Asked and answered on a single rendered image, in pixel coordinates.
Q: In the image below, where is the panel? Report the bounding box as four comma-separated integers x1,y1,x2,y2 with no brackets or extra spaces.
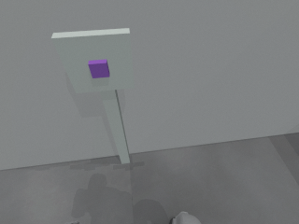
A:
51,28,135,164

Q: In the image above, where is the button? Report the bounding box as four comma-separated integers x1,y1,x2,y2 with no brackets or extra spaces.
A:
88,59,110,78

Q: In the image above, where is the robot right thigh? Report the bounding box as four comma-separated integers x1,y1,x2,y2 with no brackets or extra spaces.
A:
172,214,202,224

